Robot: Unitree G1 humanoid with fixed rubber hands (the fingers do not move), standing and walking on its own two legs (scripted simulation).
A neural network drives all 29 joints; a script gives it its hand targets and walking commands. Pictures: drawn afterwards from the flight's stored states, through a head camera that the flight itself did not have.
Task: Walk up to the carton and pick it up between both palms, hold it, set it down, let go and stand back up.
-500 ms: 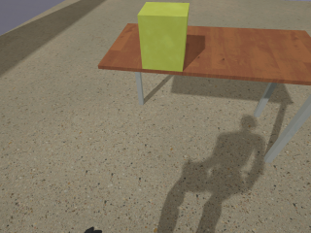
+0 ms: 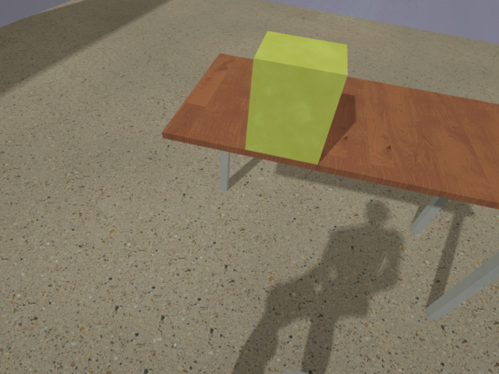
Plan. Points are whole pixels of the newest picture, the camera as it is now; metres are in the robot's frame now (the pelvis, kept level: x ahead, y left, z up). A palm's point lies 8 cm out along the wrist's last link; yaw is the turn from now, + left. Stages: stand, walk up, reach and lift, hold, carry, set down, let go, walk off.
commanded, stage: walk up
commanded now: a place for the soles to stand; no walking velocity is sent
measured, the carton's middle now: (293, 99) +0.75 -0.10 +0.08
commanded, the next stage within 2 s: none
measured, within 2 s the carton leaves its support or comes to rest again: neither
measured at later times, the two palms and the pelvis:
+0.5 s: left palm (147, 334) +0.23 +0.17 -0.09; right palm (379, 345) +0.23 -0.25 -0.13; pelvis +0.15 -0.04 +0.00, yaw +0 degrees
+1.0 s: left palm (131, 329) +0.25 +0.21 -0.12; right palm (344, 298) +0.31 -0.20 -0.10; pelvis +0.18 +0.00 +0.01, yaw +1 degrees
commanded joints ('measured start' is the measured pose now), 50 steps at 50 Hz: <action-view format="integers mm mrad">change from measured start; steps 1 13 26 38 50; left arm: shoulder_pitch -16 203 -62 -59 -71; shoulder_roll -1 174 52 59 39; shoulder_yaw -7 84 26 -24 -29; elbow -100 -174 -160 -85 -44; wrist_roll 7 19 -26 -32 -35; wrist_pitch -37 -99 -98 -36 -44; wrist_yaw -6 51 59 36 33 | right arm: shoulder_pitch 24 71 -39 -200 -183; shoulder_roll -147 -139 -65 -134 -146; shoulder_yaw -49 -20 15 1 -2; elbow -53 -87 -8 -49 5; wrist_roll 3 -1 7 50 41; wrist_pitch -48 29 72 64 49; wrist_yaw -2 58 21 28 34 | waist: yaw -6 118 12 14 14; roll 160 -223 -124 161 82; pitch -5 -130 -88 -101 -76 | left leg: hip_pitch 44 -400 -116 20 33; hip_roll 255 -82 -5 111 99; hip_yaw -232 -49 -71 -241 -227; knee -348 592 222 -162 -182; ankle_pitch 103 -354 -2 128 176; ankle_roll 166 -32 -87 12 2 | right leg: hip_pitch -96 605 289 317 354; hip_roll -54 -390 -192 -64 -71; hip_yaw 11 645 -40 -8 -8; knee -146 -951 -789 -763 -809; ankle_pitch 101 -23 735 114 158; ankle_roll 25 -245 -211 -45 -39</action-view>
